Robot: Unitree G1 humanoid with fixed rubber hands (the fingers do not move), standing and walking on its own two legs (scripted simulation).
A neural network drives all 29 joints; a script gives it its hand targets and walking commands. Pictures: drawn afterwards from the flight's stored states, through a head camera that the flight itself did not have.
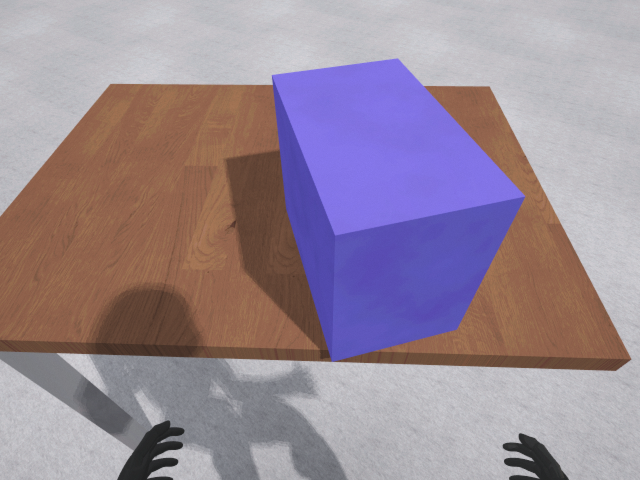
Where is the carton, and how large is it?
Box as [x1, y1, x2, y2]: [272, 58, 525, 361]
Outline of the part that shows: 397,58 272,75 286,209 332,361 456,329 525,196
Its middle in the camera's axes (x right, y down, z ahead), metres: +0.06 -0.05 +0.49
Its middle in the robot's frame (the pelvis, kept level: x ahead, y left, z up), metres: +0.41 -0.03 +0.14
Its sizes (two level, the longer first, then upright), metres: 0.279 0.167 0.228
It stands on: a table, 0.77 m high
